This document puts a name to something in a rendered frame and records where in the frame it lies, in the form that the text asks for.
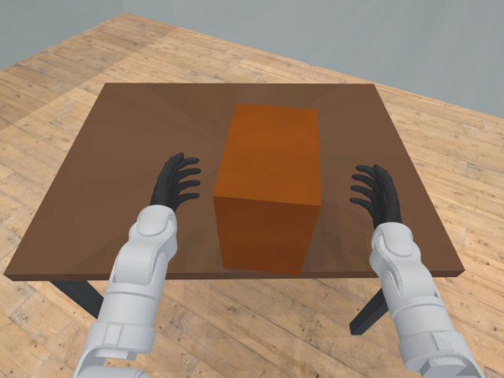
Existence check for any left robot forearm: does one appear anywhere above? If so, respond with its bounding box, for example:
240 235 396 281
71 205 177 378

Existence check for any table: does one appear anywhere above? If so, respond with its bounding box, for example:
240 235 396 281
3 83 465 335

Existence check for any right robot forearm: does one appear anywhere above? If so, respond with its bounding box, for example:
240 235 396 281
369 222 486 378

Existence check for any robot right hand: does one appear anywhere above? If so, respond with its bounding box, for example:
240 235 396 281
350 165 402 230

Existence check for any carton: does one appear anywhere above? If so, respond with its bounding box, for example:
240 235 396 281
213 103 321 276

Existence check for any robot left hand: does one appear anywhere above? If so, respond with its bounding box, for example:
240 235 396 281
150 153 201 213

